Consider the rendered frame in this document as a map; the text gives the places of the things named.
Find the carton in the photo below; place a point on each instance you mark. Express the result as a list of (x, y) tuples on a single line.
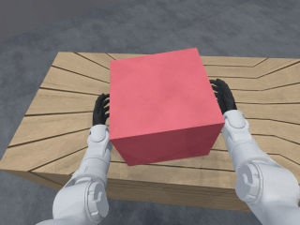
[(162, 108)]

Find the right robot hand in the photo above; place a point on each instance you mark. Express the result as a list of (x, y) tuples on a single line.
[(224, 96)]

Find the left robot forearm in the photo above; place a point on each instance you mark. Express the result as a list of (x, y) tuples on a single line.
[(96, 161)]

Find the robot left upper arm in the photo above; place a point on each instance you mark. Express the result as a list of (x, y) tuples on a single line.
[(82, 204)]

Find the robot right upper arm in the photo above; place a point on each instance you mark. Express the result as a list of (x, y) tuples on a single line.
[(271, 193)]

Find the right robot forearm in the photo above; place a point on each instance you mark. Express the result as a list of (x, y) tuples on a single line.
[(240, 143)]

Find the left robot hand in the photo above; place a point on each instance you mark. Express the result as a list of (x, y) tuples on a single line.
[(99, 116)]

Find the pedestal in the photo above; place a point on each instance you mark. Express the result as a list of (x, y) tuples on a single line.
[(51, 140)]

